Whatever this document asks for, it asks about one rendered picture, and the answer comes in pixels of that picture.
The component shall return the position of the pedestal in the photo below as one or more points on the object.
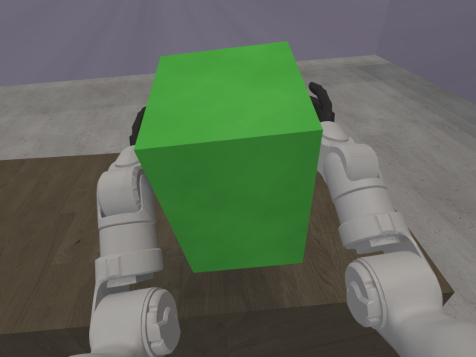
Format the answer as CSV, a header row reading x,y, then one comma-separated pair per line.
x,y
49,241

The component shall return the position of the robot left forearm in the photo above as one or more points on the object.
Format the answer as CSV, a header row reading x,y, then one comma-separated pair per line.
x,y
129,251

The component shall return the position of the carton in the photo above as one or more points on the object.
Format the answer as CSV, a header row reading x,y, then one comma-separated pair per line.
x,y
230,142

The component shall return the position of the robot left hand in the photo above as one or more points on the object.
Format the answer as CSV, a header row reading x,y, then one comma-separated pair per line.
x,y
136,127

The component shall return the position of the robot left upper arm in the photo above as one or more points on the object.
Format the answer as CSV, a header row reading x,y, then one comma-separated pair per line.
x,y
138,323

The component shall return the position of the robot right upper arm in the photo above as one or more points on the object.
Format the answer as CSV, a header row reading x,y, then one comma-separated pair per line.
x,y
398,295

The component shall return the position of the robot right forearm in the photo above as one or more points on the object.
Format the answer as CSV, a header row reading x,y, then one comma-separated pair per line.
x,y
369,222

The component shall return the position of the robot right hand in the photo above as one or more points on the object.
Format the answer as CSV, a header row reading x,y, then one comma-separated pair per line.
x,y
322,105

